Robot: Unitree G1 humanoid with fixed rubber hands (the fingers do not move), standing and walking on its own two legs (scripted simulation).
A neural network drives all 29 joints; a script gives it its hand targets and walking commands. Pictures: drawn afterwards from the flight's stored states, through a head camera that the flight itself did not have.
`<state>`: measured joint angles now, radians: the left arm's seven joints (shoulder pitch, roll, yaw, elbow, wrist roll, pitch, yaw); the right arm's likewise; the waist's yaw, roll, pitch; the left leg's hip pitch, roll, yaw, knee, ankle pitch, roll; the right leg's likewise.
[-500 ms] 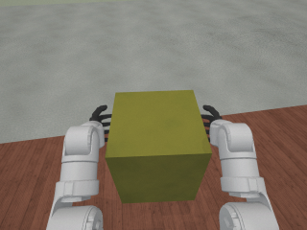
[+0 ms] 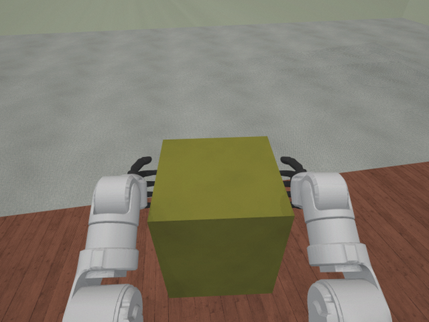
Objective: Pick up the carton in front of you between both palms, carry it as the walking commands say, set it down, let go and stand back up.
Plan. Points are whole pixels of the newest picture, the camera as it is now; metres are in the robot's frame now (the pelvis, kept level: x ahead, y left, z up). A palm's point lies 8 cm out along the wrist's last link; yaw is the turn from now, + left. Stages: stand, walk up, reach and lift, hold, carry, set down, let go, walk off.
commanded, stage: carry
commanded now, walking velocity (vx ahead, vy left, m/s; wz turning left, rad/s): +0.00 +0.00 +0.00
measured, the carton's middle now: (218, 217) +0.34 +0.00 +0.05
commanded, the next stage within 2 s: none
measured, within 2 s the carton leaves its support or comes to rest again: neither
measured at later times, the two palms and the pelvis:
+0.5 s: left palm (136, 190) +0.34 +0.15 +0.13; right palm (298, 188) +0.34 -0.15 +0.13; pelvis +0.00 +0.00 +0.00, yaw +0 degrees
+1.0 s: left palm (138, 185) +0.35 +0.15 +0.13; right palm (298, 184) +0.35 -0.15 +0.13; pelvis +0.01 +0.00 +0.00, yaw +0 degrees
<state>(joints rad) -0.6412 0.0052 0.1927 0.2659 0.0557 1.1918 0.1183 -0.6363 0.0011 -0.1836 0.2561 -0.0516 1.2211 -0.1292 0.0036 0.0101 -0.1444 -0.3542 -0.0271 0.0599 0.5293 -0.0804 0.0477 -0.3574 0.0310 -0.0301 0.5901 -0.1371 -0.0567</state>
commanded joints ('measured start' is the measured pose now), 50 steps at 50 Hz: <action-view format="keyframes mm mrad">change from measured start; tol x2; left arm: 1 -709 -1124 -548 -117 -409 -14 -235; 15 -712 -1132 -565 -148 -417 -6 -237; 50 -736 -1127 -564 -135 -406 -3 -238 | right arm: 1 -755 1105 531 -147 399 -43 232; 16 -758 1109 549 -177 406 -35 234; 50 -781 1105 555 -165 405 -35 233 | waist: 1 -1 -2 -291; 14 -2 2 -327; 43 -3 2 -324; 50 -13 45 -209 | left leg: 1 125 171 -155 -80 80 43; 8 141 174 -156 -63 154 48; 13 145 175 -158 -59 172 49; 42 141 174 -158 -61 147 46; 44 123 165 -158 -87 -23 50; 47 80 153 -186 -130 -396 71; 48 74 161 -206 -138 -462 82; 50 100 196 -259 -148 -457 109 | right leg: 1 77 -146 134 -80 77 -42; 11 95 -142 129 -55 130 -42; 42 94 -147 130 -61 124 -45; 44 85 -139 125 -80 -24 -50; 47 10 -105 116 -92 -359 -68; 48 -21 -93 111 -75 -418 -71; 50 -67 -67 81 -2 -382 -69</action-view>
